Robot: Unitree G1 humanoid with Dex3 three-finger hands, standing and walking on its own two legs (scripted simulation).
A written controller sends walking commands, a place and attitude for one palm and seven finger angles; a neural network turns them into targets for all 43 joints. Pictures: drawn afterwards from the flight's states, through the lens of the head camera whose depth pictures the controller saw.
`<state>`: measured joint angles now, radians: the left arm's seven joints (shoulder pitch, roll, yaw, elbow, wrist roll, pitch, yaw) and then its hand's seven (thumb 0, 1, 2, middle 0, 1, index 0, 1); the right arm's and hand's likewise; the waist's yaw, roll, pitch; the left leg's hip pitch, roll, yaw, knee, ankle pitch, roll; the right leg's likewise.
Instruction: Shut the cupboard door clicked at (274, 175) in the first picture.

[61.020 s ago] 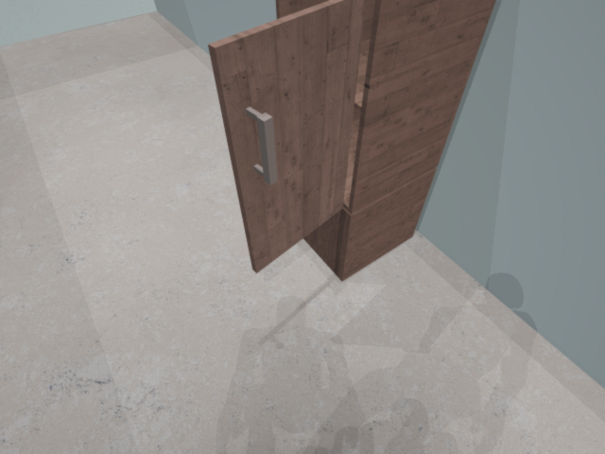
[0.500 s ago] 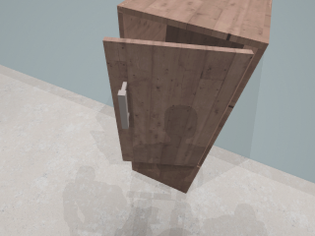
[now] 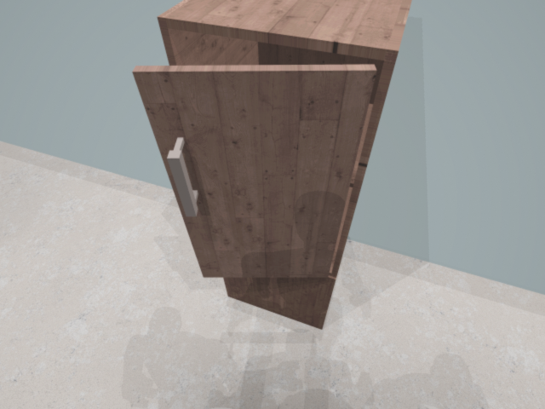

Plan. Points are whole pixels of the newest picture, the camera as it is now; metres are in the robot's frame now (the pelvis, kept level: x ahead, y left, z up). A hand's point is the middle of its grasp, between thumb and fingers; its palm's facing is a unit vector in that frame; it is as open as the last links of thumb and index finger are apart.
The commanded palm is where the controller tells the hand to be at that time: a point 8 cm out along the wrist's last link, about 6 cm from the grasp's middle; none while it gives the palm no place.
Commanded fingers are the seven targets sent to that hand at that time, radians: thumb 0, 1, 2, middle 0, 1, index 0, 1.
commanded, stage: come to a stop and stand still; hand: left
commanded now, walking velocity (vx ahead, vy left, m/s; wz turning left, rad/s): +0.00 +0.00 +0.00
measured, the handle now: (186, 178) +0.47 +0.19 +0.07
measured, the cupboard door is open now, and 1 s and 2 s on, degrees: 20 20 20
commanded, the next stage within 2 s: look again from close up in 1.02 s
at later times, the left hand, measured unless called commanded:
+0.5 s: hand out of the picture -0.03 +0.29 -0.17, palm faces +0.04 -0.96 -0.28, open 7.4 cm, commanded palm none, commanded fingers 0.00 0.90 0.90 -0.20 -0.30 -0.20 -0.30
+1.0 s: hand out of the picture -0.07 +0.29 -0.18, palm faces +0.03 -0.97 -0.23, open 7.4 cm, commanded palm none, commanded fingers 0.00 0.90 0.90 -0.20 -0.30 -0.20 -0.30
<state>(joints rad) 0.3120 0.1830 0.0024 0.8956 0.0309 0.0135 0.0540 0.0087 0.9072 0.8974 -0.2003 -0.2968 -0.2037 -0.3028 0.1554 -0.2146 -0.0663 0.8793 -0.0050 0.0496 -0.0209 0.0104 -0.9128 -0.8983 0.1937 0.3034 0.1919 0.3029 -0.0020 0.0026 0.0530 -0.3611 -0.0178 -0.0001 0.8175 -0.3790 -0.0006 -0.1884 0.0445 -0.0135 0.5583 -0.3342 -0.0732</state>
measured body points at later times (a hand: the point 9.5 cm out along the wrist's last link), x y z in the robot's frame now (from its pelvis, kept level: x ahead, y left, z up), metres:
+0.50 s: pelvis -0.05 +0.06 +0.00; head -0.05 +0.08 +0.45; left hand -0.03 +0.34 -0.14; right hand +0.01 -0.21 -0.13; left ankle +0.03 +0.11 -0.73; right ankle -0.02 -0.07 -0.73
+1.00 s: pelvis -0.05 +0.08 +0.01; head -0.06 +0.11 +0.46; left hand -0.07 +0.34 -0.16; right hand +0.03 -0.19 -0.11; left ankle +0.03 +0.11 -0.73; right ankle -0.02 -0.07 -0.73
